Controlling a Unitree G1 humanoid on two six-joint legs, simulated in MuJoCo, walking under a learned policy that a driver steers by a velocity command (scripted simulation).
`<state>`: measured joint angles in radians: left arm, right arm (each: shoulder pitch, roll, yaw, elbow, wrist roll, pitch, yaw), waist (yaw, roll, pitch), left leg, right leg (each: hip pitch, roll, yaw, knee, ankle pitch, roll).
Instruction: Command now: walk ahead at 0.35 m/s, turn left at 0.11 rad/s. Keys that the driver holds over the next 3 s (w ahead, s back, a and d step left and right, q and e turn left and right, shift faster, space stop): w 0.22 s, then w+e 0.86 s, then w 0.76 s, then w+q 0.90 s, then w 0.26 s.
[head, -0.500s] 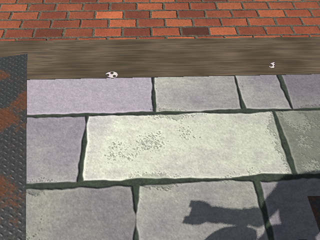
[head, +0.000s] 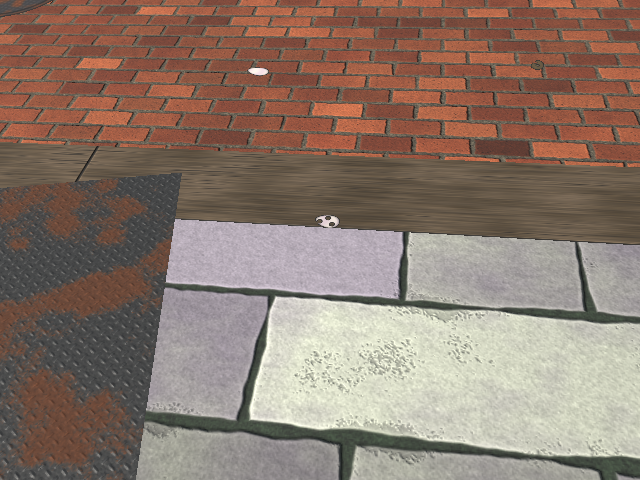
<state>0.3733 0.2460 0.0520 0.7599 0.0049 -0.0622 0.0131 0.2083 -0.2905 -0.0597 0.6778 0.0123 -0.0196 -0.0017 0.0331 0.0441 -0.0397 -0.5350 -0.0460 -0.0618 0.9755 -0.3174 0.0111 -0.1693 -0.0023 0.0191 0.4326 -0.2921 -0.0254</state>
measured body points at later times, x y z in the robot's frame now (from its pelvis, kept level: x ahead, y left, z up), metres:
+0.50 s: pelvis +0.20 +0.08 +0.00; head +0.22 +0.09 +0.45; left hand +0.33 +0.35 -0.11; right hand +0.27 -0.20 -0.11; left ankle +0.19 +0.17 -0.74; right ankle +0.23 -0.09 -0.65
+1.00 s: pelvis +0.47 -0.01 +0.00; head +0.51 -0.03 +0.44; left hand +0.68 +0.21 -0.10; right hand +0.52 -0.32 -0.10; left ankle +0.53 +0.16 -0.66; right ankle +0.48 -0.07 -0.74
